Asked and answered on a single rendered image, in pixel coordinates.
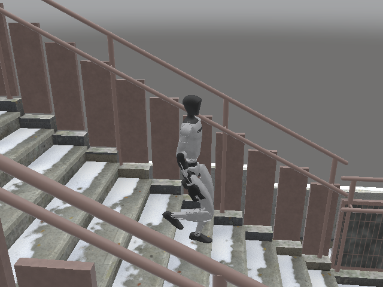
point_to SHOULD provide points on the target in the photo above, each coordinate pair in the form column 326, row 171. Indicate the stairs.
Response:
column 33, row 238

